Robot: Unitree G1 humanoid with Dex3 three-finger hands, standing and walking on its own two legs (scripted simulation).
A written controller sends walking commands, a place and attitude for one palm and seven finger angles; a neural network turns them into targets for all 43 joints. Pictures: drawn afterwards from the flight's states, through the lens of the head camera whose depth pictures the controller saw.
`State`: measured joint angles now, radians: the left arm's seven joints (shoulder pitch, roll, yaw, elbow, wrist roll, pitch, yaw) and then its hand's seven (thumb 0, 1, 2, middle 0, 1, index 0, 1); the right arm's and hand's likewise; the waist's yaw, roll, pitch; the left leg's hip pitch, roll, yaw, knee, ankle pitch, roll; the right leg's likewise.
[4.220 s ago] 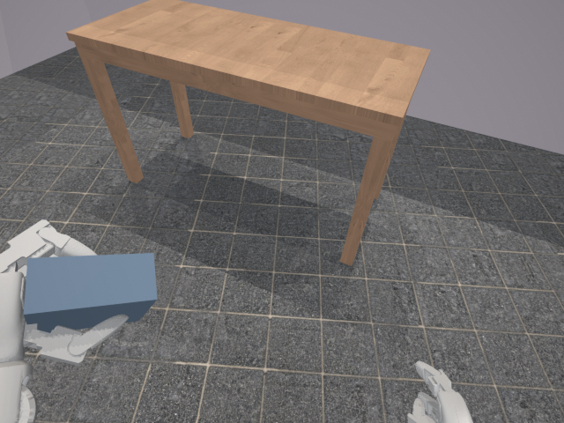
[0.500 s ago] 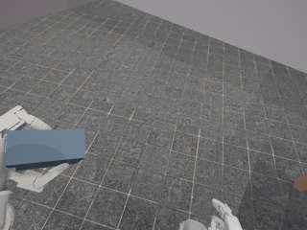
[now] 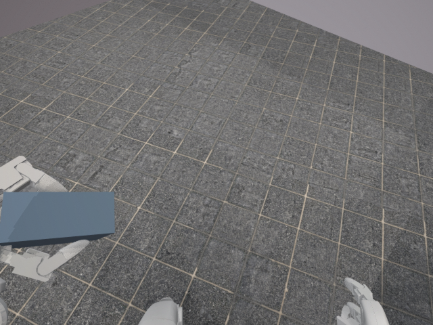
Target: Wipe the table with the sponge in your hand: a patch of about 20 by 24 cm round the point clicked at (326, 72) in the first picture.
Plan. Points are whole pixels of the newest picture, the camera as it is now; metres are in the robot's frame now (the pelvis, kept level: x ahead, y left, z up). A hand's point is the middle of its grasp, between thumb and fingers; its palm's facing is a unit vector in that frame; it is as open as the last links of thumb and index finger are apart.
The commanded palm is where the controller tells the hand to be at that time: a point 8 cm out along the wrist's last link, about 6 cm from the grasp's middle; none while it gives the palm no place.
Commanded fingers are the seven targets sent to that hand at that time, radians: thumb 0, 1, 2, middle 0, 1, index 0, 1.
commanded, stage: walk to a spot facing it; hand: left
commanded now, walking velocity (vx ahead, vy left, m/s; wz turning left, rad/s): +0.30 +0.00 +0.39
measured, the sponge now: (73, 219) +0.23 +0.20 +0.15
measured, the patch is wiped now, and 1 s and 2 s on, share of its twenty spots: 0.00 0.00 0.00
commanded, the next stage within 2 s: turn to face it in 0.28 s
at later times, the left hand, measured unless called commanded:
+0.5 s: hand (41, 151) +0.31 +0.26 +0.18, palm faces +0.46 -0.73 -0.51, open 9.6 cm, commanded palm +0.27 +0.29 +0.17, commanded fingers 0.00 0.10 1.30 -1.20 -1.60 -1.20 -1.60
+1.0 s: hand (126, 104) +0.42 +0.17 +0.18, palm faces +0.20 -0.82 -0.53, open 9.6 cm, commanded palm +0.37 +0.22 +0.17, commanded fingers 0.00 0.10 1.30 -1.20 -1.60 -1.20 -1.60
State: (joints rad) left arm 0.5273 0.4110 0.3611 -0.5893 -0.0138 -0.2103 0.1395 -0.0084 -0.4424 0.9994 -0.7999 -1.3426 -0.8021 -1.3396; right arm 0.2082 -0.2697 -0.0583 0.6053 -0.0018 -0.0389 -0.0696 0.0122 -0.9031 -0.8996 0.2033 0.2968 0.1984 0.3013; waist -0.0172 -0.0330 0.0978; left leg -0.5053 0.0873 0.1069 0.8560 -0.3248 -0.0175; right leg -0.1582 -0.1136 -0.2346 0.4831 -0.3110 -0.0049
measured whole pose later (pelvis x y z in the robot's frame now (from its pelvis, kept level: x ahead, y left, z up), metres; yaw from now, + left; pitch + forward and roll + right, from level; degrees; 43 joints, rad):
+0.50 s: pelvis +0.12 +0.00 +0.00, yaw +3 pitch +1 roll -1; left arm 0.50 0.39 0.39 -0.54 -0.02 -0.22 0.14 -0.01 -0.44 1.00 -0.80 -1.34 -0.80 -1.34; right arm 0.18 -0.11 0.05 0.61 0.00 -0.09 -0.05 0.01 -0.90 -0.90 0.21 0.30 0.21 0.30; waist 0.06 0.05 0.05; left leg -0.22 0.08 0.12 0.47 -0.26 -0.02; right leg -0.40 -0.05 -0.14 0.68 -0.33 0.05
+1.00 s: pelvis +0.16 -0.02 +0.00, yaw -12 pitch +3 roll +2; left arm 0.54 0.44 0.44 -0.56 -0.05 -0.22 0.15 -0.01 -0.44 1.00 -0.80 -1.35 -0.80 -1.34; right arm 0.17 -0.26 -0.04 0.56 0.01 0.03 -0.03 0.01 -0.90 -0.90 0.20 0.30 0.20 0.30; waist -0.01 -0.01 0.05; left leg -0.42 0.04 0.05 0.79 -0.40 -0.08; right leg -0.33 0.08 0.05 0.50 -0.21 -0.09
